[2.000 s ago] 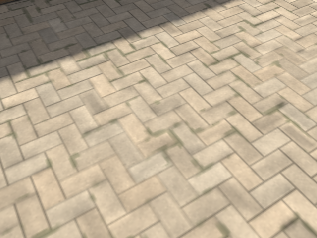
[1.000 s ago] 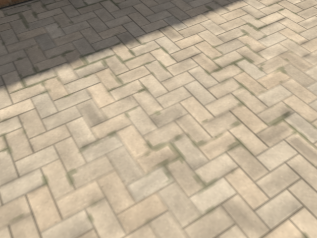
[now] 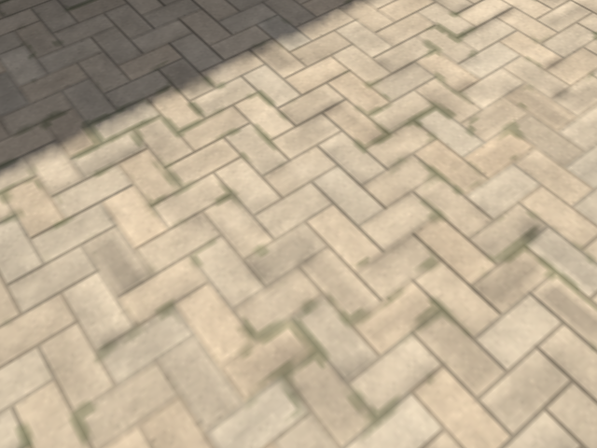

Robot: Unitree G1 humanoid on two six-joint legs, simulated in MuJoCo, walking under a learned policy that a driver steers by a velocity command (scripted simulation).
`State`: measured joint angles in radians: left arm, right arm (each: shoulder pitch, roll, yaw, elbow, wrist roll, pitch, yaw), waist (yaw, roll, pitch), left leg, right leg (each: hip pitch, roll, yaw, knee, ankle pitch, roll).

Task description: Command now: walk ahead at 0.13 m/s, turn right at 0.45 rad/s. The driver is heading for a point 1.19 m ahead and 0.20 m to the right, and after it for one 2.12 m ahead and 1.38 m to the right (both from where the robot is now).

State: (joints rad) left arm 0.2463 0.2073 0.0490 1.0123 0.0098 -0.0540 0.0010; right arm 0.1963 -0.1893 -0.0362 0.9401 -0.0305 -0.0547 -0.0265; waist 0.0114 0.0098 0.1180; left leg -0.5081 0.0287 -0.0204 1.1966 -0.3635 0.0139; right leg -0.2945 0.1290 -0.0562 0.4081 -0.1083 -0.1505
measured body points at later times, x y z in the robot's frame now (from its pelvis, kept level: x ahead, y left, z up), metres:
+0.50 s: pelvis +0.06 +0.06 +0.00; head +0.09 +0.06 +0.45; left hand +0.19 +0.32 -0.13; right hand +0.13 -0.24 -0.10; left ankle +0.09 +0.15 -0.74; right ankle +0.06 -0.03 -0.73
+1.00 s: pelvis +0.18 -0.03 -0.01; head +0.22 -0.05 +0.44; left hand +0.47 +0.06 -0.11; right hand +0.00 -0.20 -0.15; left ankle +0.10 +0.15 -0.72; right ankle +0.22 -0.14 -0.74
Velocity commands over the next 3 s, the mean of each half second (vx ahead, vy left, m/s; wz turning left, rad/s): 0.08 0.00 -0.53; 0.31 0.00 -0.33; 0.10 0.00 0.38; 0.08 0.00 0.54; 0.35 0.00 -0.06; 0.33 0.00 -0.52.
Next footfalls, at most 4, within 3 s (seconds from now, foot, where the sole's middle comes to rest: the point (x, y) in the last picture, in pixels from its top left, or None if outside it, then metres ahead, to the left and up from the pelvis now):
0.48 left None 0.13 0.14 -0.77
0.98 right None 0.25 -0.16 -0.77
1.52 left None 0.28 0.04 -0.77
2.02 right None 0.37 -0.15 -0.77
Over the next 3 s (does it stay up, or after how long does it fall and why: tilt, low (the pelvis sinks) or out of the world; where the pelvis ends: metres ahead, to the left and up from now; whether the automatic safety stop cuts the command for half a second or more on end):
stays up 0.65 -0.03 -0.02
